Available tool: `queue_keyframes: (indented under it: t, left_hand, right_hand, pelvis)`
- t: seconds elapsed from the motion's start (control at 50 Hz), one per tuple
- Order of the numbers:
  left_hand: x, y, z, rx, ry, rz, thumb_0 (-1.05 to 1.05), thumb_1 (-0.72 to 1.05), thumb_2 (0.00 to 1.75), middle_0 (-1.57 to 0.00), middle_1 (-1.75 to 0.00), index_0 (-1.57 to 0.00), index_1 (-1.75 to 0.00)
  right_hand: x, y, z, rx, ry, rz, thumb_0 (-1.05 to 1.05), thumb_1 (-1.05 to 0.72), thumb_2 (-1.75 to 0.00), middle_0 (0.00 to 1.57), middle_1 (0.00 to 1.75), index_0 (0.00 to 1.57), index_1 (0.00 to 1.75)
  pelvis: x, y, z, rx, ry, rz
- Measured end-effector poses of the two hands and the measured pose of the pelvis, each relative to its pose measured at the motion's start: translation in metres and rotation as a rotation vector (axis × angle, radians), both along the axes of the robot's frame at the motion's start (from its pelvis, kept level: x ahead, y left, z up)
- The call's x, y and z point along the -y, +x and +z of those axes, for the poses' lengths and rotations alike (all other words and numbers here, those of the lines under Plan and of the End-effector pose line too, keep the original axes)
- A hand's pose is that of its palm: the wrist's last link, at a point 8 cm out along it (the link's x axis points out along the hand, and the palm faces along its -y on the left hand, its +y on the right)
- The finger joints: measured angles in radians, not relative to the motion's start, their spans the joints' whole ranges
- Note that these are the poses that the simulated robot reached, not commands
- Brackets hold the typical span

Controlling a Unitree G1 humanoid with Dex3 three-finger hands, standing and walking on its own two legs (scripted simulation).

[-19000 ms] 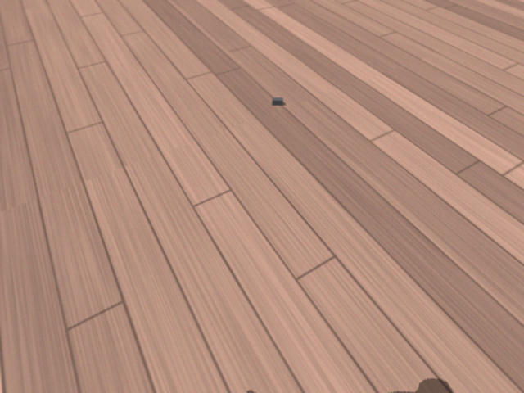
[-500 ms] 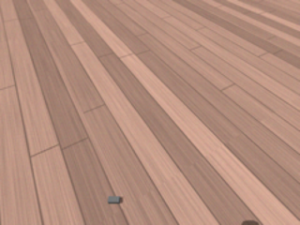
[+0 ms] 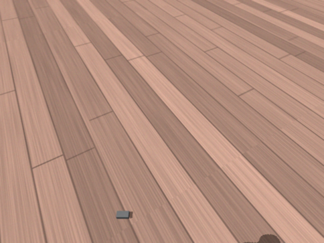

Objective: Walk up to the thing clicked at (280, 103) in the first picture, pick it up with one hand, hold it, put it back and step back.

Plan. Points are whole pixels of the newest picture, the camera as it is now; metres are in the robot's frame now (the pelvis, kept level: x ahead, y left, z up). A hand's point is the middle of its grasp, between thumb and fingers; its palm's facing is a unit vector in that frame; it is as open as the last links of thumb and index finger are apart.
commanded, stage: rise first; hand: left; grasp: from above
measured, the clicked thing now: (123, 214) +0.37 +0.22 -0.77
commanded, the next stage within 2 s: none
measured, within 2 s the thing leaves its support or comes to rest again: neither
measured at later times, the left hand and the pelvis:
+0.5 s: hand out of the picture +0.14 +0.26 -0.20, palm faces -0.12 -0.91 -0.40, open 11.6 cm; pelvis -0.01 +0.01 -0.05, yaw +0 degrees
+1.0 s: hand out of the picture +0.14 +0.28 -0.34, palm faces -0.38 -0.69 -0.62, open 12.5 cm; pelvis -0.05 +0.02 -0.18, yaw +0 degrees
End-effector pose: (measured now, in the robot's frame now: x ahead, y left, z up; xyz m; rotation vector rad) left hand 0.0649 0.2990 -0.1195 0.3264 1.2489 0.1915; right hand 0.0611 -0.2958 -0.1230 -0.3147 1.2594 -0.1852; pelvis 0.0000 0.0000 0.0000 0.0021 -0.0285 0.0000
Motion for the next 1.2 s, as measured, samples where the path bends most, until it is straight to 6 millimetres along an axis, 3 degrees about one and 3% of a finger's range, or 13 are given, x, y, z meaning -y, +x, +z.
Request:
queue_keyframes:
  t: [0.12,0.18,0.28,0.36,0.48,0.56,0.84,0.94,1.04,1.2]
  left_hand:
    - [0.001,0.006,0.001,0.027,0.000,0.009,0.00,0.90,0.90,-0.20,-0.31,-0.21,-0.31]
    - [0.005,0.027,0.000,0.105,-0.010,0.032,0.01,0.84,0.90,-0.22,-0.35,-0.22,-0.36]
    - [0.003,0.065,-0.012,0.123,-0.018,-0.030,0.00,0.63,0.87,-0.25,-0.50,-0.25,-0.51]
    - [0.002,0.078,-0.018,0.138,0.009,-0.081,0.00,0.38,0.83,-0.27,-0.63,-0.27,-0.63]
    - [0.000,0.073,-0.036,0.096,0.051,-0.125,0.00,-0.01,0.80,-0.30,-0.73,-0.31,-0.74]
    - [-0.003,0.067,-0.056,0.107,0.077,-0.151,0.00,-0.19,0.80,-0.32,-0.76,-0.32,-0.78]
    - [-0.005,0.050,-0.107,0.115,0.171,-0.304,0.00,-0.31,0.75,-0.37,-0.78,-0.37,-0.79]
    - [-0.011,0.062,-0.145,0.110,0.240,-0.412,0.00,-0.30,0.74,-0.36,-0.79,-0.37,-0.80]
    - [-0.010,0.091,-0.190,0.168,0.322,-0.556,0.00,-0.27,0.74,-0.36,-0.78,-0.37,-0.79]
    - [-0.001,0.137,-0.259,0.253,0.450,-0.741,0.00,-0.24,0.74,-0.37,-0.76,-0.37,-0.77]
  right_hand:
    - [-0.002,0.006,0.001,0.028,0.002,-0.006,0.01,-0.91,-0.90,0.21,0.30,0.21,0.30]
    - [-0.010,0.014,0.001,0.109,0.009,-0.004,0.01,-0.91,-0.90,0.20,0.30,0.21,0.30]
    - [-0.028,0.019,-0.004,0.169,0.038,-0.005,0.01,-0.91,-0.90,0.20,0.30,0.21,0.30]
    - [-0.040,0.018,-0.009,0.196,0.063,-0.025,0.01,-0.90,-0.90,0.21,0.30,0.21,0.30]
    - [-0.051,0.023,-0.021,0.234,0.082,-0.021,0.01,-0.91,-0.90,0.21,0.30,0.21,0.30]
    - [-0.054,0.034,-0.036,0.271,0.073,0.004,0.01,-0.92,-0.90,0.21,0.30,0.21,0.30]
    - [-0.076,0.084,-0.085,0.415,0.076,0.100,0.01,-0.95,-0.91,0.21,0.30,0.21,0.30]
    - [-0.077,0.096,-0.115,0.461,0.077,0.154,0.01,-0.94,-0.91,0.21,0.30,0.21,0.30]
    - [-0.069,0.096,-0.163,0.463,0.067,0.174,0.01,-0.92,-0.91,0.21,0.30,0.21,0.30]
    - [-0.053,0.061,-0.255,0.336,0.062,0.148,0.01,-0.91,-0.90,0.21,0.30,0.21,0.30]
  pelvis:
    - [0.000,0.001,-0.001,-0.009,-0.001,0.003]
    - [-0.001,-0.005,-0.004,-0.038,-0.003,0.015]
    - [-0.001,-0.014,-0.015,-0.115,-0.004,0.010]
    - [-0.005,-0.014,-0.023,-0.153,-0.004,0.001]
    - [-0.012,-0.013,-0.040,-0.211,-0.010,-0.002]
    - [-0.015,-0.016,-0.061,-0.259,-0.015,-0.003]
    - [-0.023,-0.028,-0.124,-0.397,-0.042,0.006]
    - [-0.022,-0.038,-0.158,-0.465,-0.044,0.009]
    - [-0.020,-0.050,-0.203,-0.535,-0.042,0.006]
    - [-0.017,-0.072,-0.273,-0.608,-0.044,-0.008]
